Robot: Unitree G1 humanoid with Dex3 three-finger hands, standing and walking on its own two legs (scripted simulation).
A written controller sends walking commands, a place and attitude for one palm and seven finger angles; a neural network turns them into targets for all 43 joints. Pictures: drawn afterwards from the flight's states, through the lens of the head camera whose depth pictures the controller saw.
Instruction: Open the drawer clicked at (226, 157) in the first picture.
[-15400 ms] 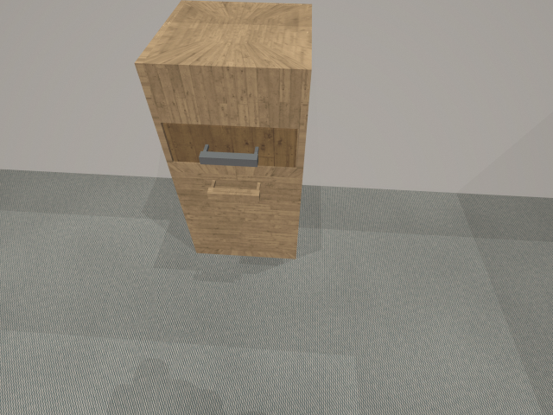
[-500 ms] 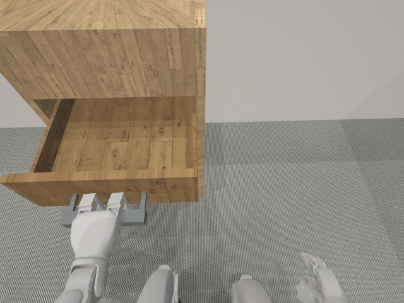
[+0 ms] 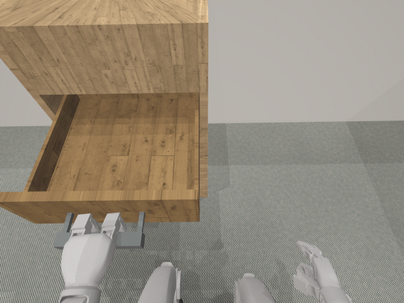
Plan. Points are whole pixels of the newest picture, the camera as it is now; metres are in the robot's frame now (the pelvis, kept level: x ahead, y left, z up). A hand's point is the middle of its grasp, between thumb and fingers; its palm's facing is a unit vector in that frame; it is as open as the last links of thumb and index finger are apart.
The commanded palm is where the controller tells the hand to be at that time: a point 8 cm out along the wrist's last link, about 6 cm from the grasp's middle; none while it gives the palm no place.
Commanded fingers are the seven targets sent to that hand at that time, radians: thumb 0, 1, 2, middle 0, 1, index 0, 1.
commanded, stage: pull the drawer open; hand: left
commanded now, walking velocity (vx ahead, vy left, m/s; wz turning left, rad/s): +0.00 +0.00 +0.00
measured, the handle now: (103, 228) +0.26 +0.23 -0.04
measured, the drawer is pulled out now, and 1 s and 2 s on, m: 0.28 0.30 0.30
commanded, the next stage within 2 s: open the thumb to release the handle in 0.48 s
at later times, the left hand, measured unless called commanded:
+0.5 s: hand (100, 271) +0.19 +0.22 -0.06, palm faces -0.09 -0.10 -0.99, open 6.1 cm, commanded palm +0.15 +0.22 -0.01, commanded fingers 0.00 0.90 0.90 -0.40 -1.35 -0.40 -1.35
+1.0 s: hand (95, 272) +0.19 +0.22 -0.06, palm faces -0.06 -0.09 -0.99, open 10.6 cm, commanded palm +0.17 +0.21 -0.01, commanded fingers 0.00 -0.50 0.30 -0.30 -1.20 -0.30 -1.20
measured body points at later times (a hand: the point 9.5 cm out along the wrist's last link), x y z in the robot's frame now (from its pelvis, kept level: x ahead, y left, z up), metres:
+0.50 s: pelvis +0.00 -0.01 -0.01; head +0.09 -0.02 +0.43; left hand +0.19 +0.22 -0.01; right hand +0.21 -0.23 -0.12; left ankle +0.03 +0.13 -0.62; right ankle +0.00 -0.11 -0.62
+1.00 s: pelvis -0.01 -0.01 -0.01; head +0.08 -0.02 +0.43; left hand +0.18 +0.23 +0.00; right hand +0.21 -0.22 -0.13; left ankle +0.03 +0.13 -0.62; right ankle +0.00 -0.11 -0.62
